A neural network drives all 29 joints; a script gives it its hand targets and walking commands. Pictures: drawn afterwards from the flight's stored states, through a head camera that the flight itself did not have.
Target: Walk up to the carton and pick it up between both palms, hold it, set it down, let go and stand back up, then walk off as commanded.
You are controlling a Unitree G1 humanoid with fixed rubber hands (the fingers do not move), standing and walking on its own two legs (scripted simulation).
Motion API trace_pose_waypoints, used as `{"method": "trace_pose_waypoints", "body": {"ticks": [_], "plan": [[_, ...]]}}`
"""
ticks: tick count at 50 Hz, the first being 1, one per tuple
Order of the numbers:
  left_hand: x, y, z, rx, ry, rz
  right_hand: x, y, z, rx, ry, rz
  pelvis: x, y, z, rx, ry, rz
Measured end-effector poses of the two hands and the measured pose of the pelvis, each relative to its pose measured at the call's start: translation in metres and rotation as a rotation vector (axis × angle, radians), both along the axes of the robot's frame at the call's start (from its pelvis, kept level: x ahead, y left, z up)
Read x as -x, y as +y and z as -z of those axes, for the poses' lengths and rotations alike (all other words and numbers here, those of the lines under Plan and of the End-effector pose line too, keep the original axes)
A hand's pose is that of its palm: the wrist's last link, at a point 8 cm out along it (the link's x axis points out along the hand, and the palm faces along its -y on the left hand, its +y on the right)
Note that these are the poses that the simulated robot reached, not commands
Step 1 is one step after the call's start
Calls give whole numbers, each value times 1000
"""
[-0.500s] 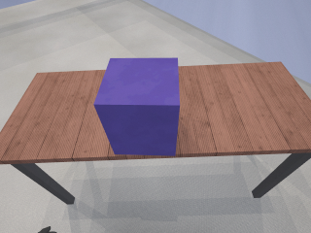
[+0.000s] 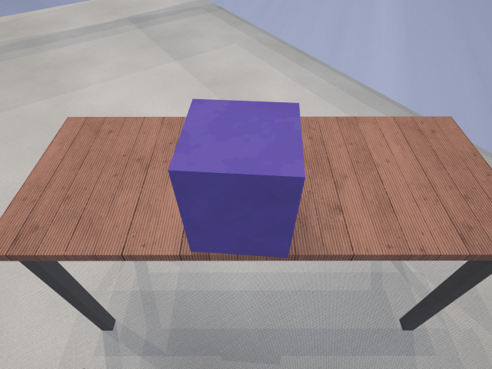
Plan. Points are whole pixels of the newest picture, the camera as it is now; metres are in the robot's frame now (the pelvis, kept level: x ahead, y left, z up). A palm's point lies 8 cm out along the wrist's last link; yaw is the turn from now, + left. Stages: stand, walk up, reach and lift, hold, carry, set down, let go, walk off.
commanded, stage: walk up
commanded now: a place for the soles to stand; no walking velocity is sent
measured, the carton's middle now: (242, 181) +0.49 +0.02 +0.02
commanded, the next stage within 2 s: none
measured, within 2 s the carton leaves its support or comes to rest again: neither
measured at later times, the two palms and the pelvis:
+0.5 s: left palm out of the picture +0.12 +0.36 -0.09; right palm out of the picture +0.13 -0.27 -0.09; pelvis +0.03 +0.04 +0.00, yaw +2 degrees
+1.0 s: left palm out of the picture +0.14 +0.33 -0.07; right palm out of the picture +0.15 -0.29 -0.12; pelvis +0.07 +0.01 +0.00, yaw +4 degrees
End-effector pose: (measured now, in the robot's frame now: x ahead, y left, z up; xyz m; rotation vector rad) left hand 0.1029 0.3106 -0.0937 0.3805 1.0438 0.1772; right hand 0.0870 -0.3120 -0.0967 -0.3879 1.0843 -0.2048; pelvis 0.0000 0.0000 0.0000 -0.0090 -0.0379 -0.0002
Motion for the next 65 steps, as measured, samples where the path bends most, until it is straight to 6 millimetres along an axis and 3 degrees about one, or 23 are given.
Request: {"method": "trace_pose_waypoints", "body": {"ticks": [16,25,30,39,47,53,59,65], "plan": [[-2,6,-3,5,-17,-11,-4,5,-2,-14,8,-3,-6,4,-2,1,8,-4],[-13,45,0,4,-6,-64,-39,39,-2,-17,8,-42,-34,36,-1,2,27,-31],[-19,57,-1,20,-7,-98,-45,49,-13,8,47,-68,-52,47,-8,37,36,-73],[-26,47,2,27,18,-107,-58,39,-13,29,61,-63,-68,39,-8,19,23,-100],[-37,22,-10,-44,23,-70,-63,22,16,-50,47,-32,-71,13,-1,-22,3,-69],[-38,13,-27,-70,9,-64,-61,14,19,-78,78,-25,-72,3,-8,-41,3,-74],[-36,16,-29,-69,24,-66,-54,16,17,-76,122,-19,-71,5,-12,-39,19,-76],[-30,31,-20,-49,17,-66,-46,30,13,-52,127,-15,-65,22,-9,-15,12,-77]]}}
